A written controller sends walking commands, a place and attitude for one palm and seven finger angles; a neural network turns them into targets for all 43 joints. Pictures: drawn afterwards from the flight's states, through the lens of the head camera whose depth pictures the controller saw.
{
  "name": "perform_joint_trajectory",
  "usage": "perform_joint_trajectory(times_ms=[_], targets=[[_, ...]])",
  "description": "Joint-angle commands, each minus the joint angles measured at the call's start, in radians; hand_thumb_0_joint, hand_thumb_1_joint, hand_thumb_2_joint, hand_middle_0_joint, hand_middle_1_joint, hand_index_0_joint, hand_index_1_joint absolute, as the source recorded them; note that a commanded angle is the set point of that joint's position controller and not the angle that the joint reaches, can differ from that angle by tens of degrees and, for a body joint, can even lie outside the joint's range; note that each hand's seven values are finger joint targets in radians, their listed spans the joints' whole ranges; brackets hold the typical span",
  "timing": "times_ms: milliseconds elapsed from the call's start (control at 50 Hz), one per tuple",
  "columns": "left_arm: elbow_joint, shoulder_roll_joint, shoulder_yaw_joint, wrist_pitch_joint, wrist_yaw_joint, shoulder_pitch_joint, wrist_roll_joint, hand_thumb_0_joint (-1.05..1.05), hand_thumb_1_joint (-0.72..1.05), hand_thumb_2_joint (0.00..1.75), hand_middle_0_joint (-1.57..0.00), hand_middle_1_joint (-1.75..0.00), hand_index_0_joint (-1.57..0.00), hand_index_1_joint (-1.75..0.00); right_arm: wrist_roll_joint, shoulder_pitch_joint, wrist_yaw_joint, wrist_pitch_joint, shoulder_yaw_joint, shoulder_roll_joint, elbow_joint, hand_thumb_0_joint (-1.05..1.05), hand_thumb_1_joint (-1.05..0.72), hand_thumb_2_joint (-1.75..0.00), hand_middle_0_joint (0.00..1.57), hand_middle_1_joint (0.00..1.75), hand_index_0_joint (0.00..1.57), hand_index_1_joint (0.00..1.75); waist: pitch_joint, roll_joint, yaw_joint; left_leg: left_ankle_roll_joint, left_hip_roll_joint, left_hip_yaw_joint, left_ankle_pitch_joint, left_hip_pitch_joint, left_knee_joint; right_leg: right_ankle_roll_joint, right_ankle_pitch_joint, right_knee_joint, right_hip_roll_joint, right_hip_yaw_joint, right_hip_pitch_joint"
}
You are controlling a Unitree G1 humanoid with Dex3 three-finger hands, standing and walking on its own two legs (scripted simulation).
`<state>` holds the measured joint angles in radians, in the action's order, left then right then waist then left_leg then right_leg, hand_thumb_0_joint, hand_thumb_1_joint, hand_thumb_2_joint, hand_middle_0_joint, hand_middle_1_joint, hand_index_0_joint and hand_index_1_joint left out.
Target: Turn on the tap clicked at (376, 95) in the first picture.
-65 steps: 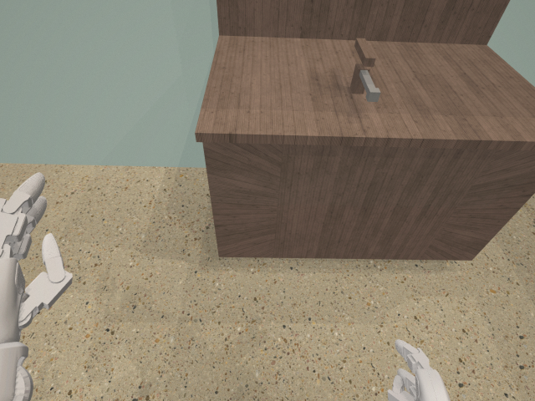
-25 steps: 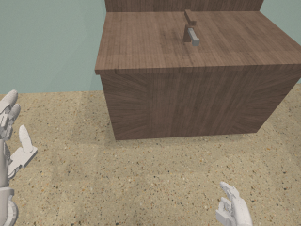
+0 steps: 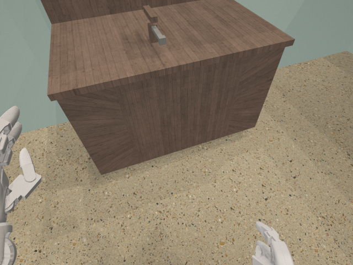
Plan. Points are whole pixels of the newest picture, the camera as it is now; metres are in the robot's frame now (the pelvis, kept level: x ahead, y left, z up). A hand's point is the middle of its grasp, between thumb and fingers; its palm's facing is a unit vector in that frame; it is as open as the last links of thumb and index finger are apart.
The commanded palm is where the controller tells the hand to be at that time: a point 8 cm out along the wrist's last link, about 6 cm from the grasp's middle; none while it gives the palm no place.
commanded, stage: walk to a spot facing it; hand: left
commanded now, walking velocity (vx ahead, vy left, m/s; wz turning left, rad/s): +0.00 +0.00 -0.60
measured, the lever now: (162, 40) +0.91 +0.15 +0.06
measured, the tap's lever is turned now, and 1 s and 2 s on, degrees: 0 0 0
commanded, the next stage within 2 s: turn to face it in 1.48 s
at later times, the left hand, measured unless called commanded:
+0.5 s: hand (100, 169) +0.22 +0.14 +0.19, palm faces +0.17 -0.90 -0.40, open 7.4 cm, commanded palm +0.19 +0.19 +0.19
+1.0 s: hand (212, 143) +0.28 -0.03 +0.20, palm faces -0.07 -0.89 -0.45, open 7.4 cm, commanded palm +0.26 +0.04 +0.19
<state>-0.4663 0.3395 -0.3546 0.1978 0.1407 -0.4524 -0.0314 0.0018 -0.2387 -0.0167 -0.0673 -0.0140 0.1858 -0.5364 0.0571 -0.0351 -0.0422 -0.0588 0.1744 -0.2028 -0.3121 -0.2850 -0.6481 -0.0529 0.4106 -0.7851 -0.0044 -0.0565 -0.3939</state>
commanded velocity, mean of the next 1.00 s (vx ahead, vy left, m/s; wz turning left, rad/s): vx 0.26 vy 0.00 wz -0.38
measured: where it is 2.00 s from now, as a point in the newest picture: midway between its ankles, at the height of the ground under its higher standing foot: outside the picture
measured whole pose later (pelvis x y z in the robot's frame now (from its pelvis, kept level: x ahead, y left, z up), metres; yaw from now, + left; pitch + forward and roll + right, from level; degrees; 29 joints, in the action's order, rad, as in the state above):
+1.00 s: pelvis -0.02 -0.13 +0.01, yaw -29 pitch -1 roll +0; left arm -0.57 0.41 -0.39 0.26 0.15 -0.54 -0.02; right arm 0.01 -0.27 -0.06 -0.03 0.04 0.26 -0.61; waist 0.02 0.01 0.04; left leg -0.01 0.09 -0.13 -0.32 -0.39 -0.65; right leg 0.05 0.30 -0.56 0.01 -0.07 -0.25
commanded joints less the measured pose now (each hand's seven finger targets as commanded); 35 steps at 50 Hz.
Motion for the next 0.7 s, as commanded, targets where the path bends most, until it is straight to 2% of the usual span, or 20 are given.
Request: perform_joint_trajectory(times_ms=[0, 20, 40, 60, 80, 100, 140, 280, 340, 360, 380, 400, 420, 440, 480, 540, 600, 640, 660, 680], targets=[[-0.198, 0.19, -0.1, 0.075, 0.009, 0.131, 0.016, 0.0, 0.9, 0.9, -0.2, -0.3, -0.2, -0.3, -0.01, 0.067, 0.001, -0.058, 0.057, 0.138, 0.147, 0.0, -0.9, -0.9, 0.2, 0.3, 0.2, 0.3, -0.113, 0.039, 0.03, 0.025, 0.05, 0.038, 0.109, -0.077, -0.136, 0.085, -0.377, 0.323, -0.089, 0.149, 0.194], [-0.188, 0.246, -0.159, 0.081, 0.022, 0.097, 0.011, 0.0, 0.9, 0.9, -0.2, -0.3, -0.2, -0.3, -0.006, 0.104, -0.003, -0.052, 0.046, 0.112, 0.17, 0.0, -0.9, -0.9, 0.2, 0.3, 0.2, 0.3, -0.133, 0.261, 0.013, -0.013, -0.084, 0.046, -0.26, -0.255, -0.327, 0.185, -0.67, 0.373, -0.258, 0.464, 0.245], [-0.169, 0.236, -0.171, 0.062, 0.028, 0.039, -0.014, 0.0, 0.9, 0.9, -0.2, -0.3, -0.2, -0.3, -0.013, 0.117, -0.005, -0.041, 0.063, 0.118, 0.168, 0.0, -0.9, -0.9, 0.2, 0.3, 0.2, 0.3, -0.184, 0.306, -0.001, -0.016, -0.107, 0.166, -0.283, -0.26, -0.486, 0.205, -0.541, 0.445, -0.297, 0.603, 0.195], [-0.217, 0.238, -0.173, 0.064, 0.03, 0.0, -0.02, 0.0, 0.9, 0.9, -0.2, -0.3, -0.2, -0.3, -0.006, 0.103, -0.002, -0.027, 0.05, 0.108, 0.166, 0.0, -0.9, -0.9, 0.2, 0.3, 0.2, 0.3, -0.192, 0.233, 0.013, -0.022, -0.096, 0.229, -0.213, -0.307, -0.556, 0.225, -0.485, 0.43, -0.297, 0.603, 0.252], [-0.254, 0.226, -0.182, 0.075, 0.029, -0.028, -0.022, 0.0, 0.9, 0.9, -0.2, -0.3, -0.2, -0.3, -0.005, 0.102, 0.008, -0.003, 0.036, 0.097, 0.151, 0.0, -0.9, -0.9, 0.2, 0.3, 0.2, 0.3, -0.236, 0.13, 0.024, -0.028, -0.083, 0.256, -0.17, -0.342, -0.564, 0.243, -0.487, 0.376, -0.273, 0.528, 0.324], [-0.276, 0.224, -0.182, 0.084, 0.029, -0.053, -0.025, 0.0, 0.9, 0.9, -0.2, -0.3, -0.2, -0.3, -0.007, 0.099, 0.007, 0.012, 0.028, 0.089, 0.149, 0.0, -0.9, -0.9, 0.2, 0.3, 0.2, 0.3, -0.249, 0.115, 0.031, -0.032, -0.085, 0.244, -0.141, -0.327, -0.539, 0.234, -0.535, 0.365, -0.241, 0.453, 0.341], [-0.283, 0.232, -0.199, 0.093, 0.03, -0.072, -0.027, 0.0, 0.9, 0.9, -0.2, -0.3, -0.2, -0.3, -0.004, 0.117, -0.001, 0.025, 0.033, 0.091, 0.143, 0.0, -0.9, -0.9, 0.2, 0.3, 0.2, 0.3, -0.253, 0.123, 0.028, -0.03, -0.103, 0.226, -0.122, -0.27, -0.44, 0.219, -0.57, 0.375, -0.204, 0.413, 0.3], [-0.205, 0.191, -0.124, 0.073, 0.024, -0.032, -0.024, 0.0, 0.9, 0.9, -0.2, -0.3, -0.2, -0.3, -0.01, 0.122, -0.007, 0.037, 0.043, 0.122, 0.141, 0.0, -0.9, -0.9, 0.2, 0.3, 0.2, 0.3, -0.202, 0.164, 0.016, 0.009, -0.142, 0.18, -0.164, -0.09, -0.073, 0.223, -0.083, 0.496, -0.176, 0.509, 0.128], [-0.192, 0.186, -0.097, 0.069, 0.02, 0.015, -0.014, 0.0, 0.9, 0.9, -0.2, -0.3, -0.2, -0.3, -0.004, 0.083, -0.011, 0.03, 0.041, 0.132, 0.127, 0.0, -0.9, -0.9, 0.2, 0.3, 0.2, 0.3, -0.179, 0.127, 0.039, 0.049, -0.139, 0.141, -0.122, 0.138, 0.167, 0.18, 0.173, 0.494, -0.111, 0.49, -0.071], [-0.22, 0.181, -0.084, 0.079, 0.014, 0.057, -0.014, 0.0, 0.9, 0.9, -0.2, -0.3, -0.2, -0.3, -0.003, 0.066, -0.018, 0.02, 0.046, 0.145, 0.131, 0.0, -0.9, -0.9, 0.2, 0.3, 0.2, 0.3, -0.164, 0.068, 0.054, 0.086, -0.083, 0.186, -0.16, 0.25, 0.283, 0.142, 0.195, 0.387, -0.045, 0.44, -0.173], [-0.251, 0.174, -0.079, 0.092, 0.005, 0.09, -0.017, 0.0, 0.9, 0.9, -0.2, -0.3, -0.2, -0.3, 0.004, 0.083, -0.031, 0.01, 0.054, 0.169, 0.142, 0.0, -0.9, -0.9, 0.2, 0.3, 0.2, 0.3, -0.121, -0.117, 0.051, 0.153, 0.088, 0.384, -0.278, 0.326, 0.413, 0.092, 0.159, 0.186, 0.067, 0.317, -0.325], [-0.269, 0.191, -0.094, 0.104, 0.006, 0.127, 0.004, 0.0, 0.9, 0.9, -0.2, -0.3, -0.2, -0.3, 0.004, 0.083, -0.035, -0.001, 0.057, 0.164, 0.133, 0.0, -0.9, -0.9, 0.2, 0.3, 0.2, 0.3, -0.118, -0.281, 0.048, 0.249, 0.282, 0.586, -0.372, 0.286, 0.479, 0.048, 0.097, -0.182, 0.111, 0.139, -0.37], [-0.291, 0.223, -0.116, 0.122, 0.003, 0.179, 0.026, 0.0, 0.9, 0.9, -0.2, -0.3, -0.2, -0.3, 0.003, 0.103, -0.032, -0.016, 0.05, 0.13, 0.126, 0.0, -0.9, -0.9, 0.2, 0.3, 0.2, 0.3, -0.078, -0.243, 0.049, 0.278, 0.332, 0.594, -0.377, 0.139, 0.502, 0.037, 0.063, -0.404, 0.03, 0.097, -0.347], [-0.211, 0.199, -0.108, 0.121, -0.002, 0.116, 0.035, 0.0, 0.9, 0.9, -0.2, -0.3, -0.2, -0.3, -0.002, 0.102, -0.023, -0.021, 0.063, 0.146, 0.113, 0.0, -0.9, -0.9, 0.2, 0.3, 0.2, 0.3, -0.033, -0.179, 0.039, 0.264, 0.3, 0.479, -0.374, 0.049, 0.486, 0.036, 0.024, -0.503, 0.0, 0.096, -0.321], [-0.206, 0.165, -0.074, 0.114, -0.004, 0.123, 0.033, 0.0, 0.9, 0.9, -0.2, -0.3, -0.2, -0.3, -0.01, 0.108, -0.013, -0.03, 0.063, 0.144, 0.104, 0.0, -0.9, -0.9, 0.2, 0.3, 0.2, 0.3, -0.006, -0.175, 0.034, 0.226, 0.243, 0.306, -0.308, 0.036, 0.437, 0.024, -0.02, -0.501, -0.035, 0.041, -0.337], [-0.175, 0.153, -0.061, 0.122, 0.005, 0.135, 0.036, 0.0, 0.9, 0.9, -0.2, -0.3, -0.2, -0.3, -0.003, 0.093, -0.024, -0.038, 0.062, 0.152, 0.097, 0.0, -0.9, -0.9, 0.2, 0.3, 0.2, 0.3, 0.019, -0.177, 0.043, 0.18, 0.226, 0.196, -0.198, -0.014, 0.415, 0.016, -0.002, -0.247, -0.055, -0.026, -0.195], [-0.159, 0.168, -0.07, 0.12, 0.004, 0.171, 0.035, 0.0, 0.9, 0.9, -0.2, -0.3, -0.2, -0.3, 0.006, 0.084, -0.031, -0.057, 0.062, 0.153, 0.096, 0.0, -0.9, -0.9, 0.2, 0.3, 0.2, 0.3, -0.007, -0.232, 0.047, 0.145, 0.198, 0.097, -0.171, -0.027, 0.348, 0.011, 0.024, 0.004, -0.013, -0.126, -0.009], [-0.147, 0.19, -0.092, 0.107, 0.008, 0.168, 0.03, 0.0, 0.9, 0.9, -0.2, -0.3, -0.2, -0.3, 0.006, 0.076, -0.031, -0.069, 0.065, 0.149, 0.091, 0.0, -0.9, -0.9, 0.2, 0.3, 0.2, 0.3, -0.067, -0.173, 0.03, 0.117, 0.164, 0.042, -0.129, -0.058, 0.147, 0.025, -0.019, 0.172, 0.034, -0.172, 0.172], [-0.155, 0.201, -0.107, 0.099, 0.011, 0.155, 0.029, 0.0, 0.9, 0.9, -0.2, -0.3, -0.2, -0.3, 0.0, 0.072, -0.029, -0.071, 0.066, 0.138, 0.087, 0.0, -0.9, -0.9, 0.2, 0.3, 0.2, 0.3, -0.132, -0.059, 0.017, 0.102, 0.099, 0.004, -0.058, -0.131, -0.084, 0.054, -0.049, 0.256, 0.025, -0.114, 0.323], [-0.147, 0.22, -0.116, 0.09, 0.015, 0.124, 0.029, 0.0, 0.9, 0.9, -0.2, -0.3, -0.2, -0.3, -0.013, 0.068, -0.026, -0.069, 0.066, 0.104, 0.096, 0.0, -0.9, -0.9, 0.2, 0.3, 0.2, 0.3, -0.188, 0.22, 0.016, 0.065, -0.021, -0.031, -0.115, -0.316, -0.417, 0.173, -0.078, 0.365, -0.162, 0.262, 0.456]])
